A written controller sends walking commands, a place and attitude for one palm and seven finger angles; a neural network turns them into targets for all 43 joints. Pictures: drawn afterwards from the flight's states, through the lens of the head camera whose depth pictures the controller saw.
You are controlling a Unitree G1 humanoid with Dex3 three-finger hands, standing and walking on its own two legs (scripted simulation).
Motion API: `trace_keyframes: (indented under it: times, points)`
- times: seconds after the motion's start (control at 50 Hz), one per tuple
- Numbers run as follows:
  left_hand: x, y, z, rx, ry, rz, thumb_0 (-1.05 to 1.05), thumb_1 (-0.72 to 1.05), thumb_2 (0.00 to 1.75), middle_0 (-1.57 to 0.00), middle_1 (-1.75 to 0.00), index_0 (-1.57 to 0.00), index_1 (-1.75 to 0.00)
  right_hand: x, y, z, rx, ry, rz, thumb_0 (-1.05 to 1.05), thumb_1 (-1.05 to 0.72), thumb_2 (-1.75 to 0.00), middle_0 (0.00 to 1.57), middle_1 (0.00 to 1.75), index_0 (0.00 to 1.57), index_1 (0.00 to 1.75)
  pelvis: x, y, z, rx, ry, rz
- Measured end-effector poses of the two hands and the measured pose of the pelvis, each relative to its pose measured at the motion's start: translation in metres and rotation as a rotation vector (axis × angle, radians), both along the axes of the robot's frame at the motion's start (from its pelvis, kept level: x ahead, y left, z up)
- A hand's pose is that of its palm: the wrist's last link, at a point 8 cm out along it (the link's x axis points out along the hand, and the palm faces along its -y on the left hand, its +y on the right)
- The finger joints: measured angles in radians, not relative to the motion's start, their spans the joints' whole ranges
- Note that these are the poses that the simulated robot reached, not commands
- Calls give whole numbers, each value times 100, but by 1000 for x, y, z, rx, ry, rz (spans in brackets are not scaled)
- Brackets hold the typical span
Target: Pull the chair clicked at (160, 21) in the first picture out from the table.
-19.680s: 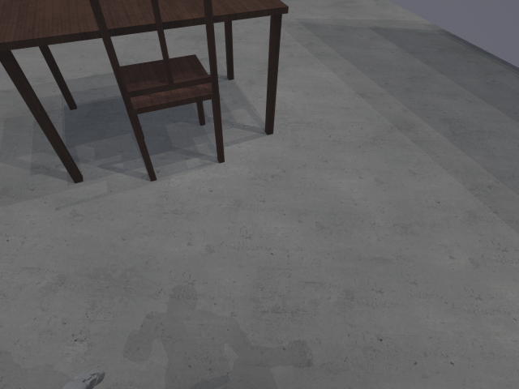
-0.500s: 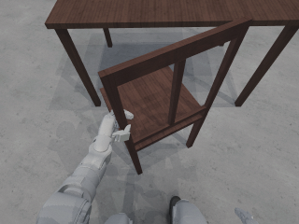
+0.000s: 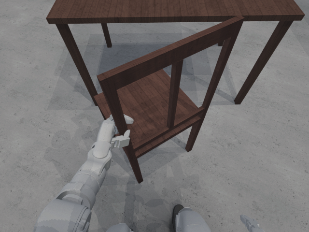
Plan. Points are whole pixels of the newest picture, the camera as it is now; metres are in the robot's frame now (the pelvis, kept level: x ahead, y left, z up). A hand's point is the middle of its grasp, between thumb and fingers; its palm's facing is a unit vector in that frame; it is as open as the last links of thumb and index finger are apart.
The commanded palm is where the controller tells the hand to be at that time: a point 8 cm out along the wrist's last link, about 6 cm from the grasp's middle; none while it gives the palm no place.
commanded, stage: step backward, pulling the chair out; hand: left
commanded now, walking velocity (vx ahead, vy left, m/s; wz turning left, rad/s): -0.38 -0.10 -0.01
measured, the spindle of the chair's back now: (173, 100) +0.51 -0.06 -0.05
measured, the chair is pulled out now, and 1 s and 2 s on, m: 0.39 0.56 0.65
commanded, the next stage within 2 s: stop walking, hand still on the chair in 0.96 s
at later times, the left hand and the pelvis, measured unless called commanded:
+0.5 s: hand (121, 167) +0.28 +0.09 -0.04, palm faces -0.13 -0.97 -0.21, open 5.8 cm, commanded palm +0.28 +0.14 -0.04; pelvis -0.08 +0.01 +0.00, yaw +0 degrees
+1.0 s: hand (115, 201) +0.19 +0.10 -0.04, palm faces -0.09 -0.96 -0.25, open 5.9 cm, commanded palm +0.20 +0.15 -0.04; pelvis -0.16 -0.01 +0.00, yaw -2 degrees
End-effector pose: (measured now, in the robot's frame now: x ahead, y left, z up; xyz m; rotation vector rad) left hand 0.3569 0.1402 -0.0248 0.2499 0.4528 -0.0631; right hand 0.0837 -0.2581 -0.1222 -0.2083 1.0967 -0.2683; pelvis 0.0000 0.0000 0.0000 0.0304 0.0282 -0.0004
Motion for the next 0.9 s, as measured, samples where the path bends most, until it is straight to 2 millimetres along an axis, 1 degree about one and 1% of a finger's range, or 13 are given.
trace_keyframes:
  times: [0.04,0.1,0.2,0.34,0.42,0.46,0.5,0.56,0.62,0.68,0.8,0.86,0.9]
  points:
    - [-8,0,0,8,-4,-8,8,68,80,-14,-119,-43,-138,-8,-1,1,-2,-4,-3,1,-90,-89,21,30,21,30,-4,-1,0,-1,-1,-4]
    - [-19,0,0,17,-16,-7,8,68,80,-15,-120,-43,-139,-18,-3,-4,19,9,0,1,-90,-90,21,30,20,30,-7,-9,-3,-8,-4,-10]
    - [-35,-3,0,27,-25,10,7,66,82,-17,-121,-44,-139,-31,-9,-11,42,24,7,1,-90,-90,21,30,21,30,-25,-20,-3,-10,-12,-1]
    - [-55,-3,1,-1,6,25,8,68,80,-14,-120,-44,-138,-53,-18,0,-10,14,23,1,-90,-90,21,30,21,30,-54,-9,1,2,12,25]
    - [-70,2,0,-21,-3,0,8,68,80,-13,-121,-44,-136,-70,-13,8,-50,6,16,1,-90,-90,20,30,20,30,-72,2,0,16,7,21]
    - [-79,4,0,-22,-3,-8,8,69,79,-12,-121,-43,-135,-79,-8,12,-48,0,7,1,-90,-90,20,30,20,30,-76,4,1,15,0,4]
    - [-89,6,1,-13,3,-14,8,69,79,-12,-121,-43,-136,-86,-1,11,-32,3,3,1,-90,-90,20,30,20,30,-76,5,2,-3,1,1]
    - [-100,9,2,1,2,-14,8,67,80,-14,-121,-44,-138,-95,9,2,21,28,12,0,-90,-90,20,30,20,30,-76,0,2,-25,5,-8]
    - [-107,9,2,19,-2,-6,8,65,82,-16,-122,-45,-139,-104,15,-5,59,49,31,1,-90,-90,21,30,20,30,-90,-6,3,-42,-17,-6]
    - [-113,10,2,16,-1,13,9,65,83,-16,-121,-46,-139,-112,14,-6,57,39,30,1,-90,-89,21,30,21,30,-105,-6,2,-36,-16,6]
    - [-130,13,2,2,-2,9,9,67,81,-14,-121,-44,-137,-134,4,2,-12,4,4,1,-90,-89,21,30,21,30,-135,7,0,-14,-12,-6]
    - [-144,15,3,-1,-6,2,8,69,80,-13,-121,-42,-136,-147,3,7,-20,-13,-11,1,-90,-89,21,30,21,30,-144,8,0,-10,-16,-25]
    - [-154,15,3,3,-7,3,8,69,80,-13,-121,-41,-136,-155,4,6,-6,-13,-13,1,-90,-90,21,30,20,30,-146,5,0,-18,-14,-29]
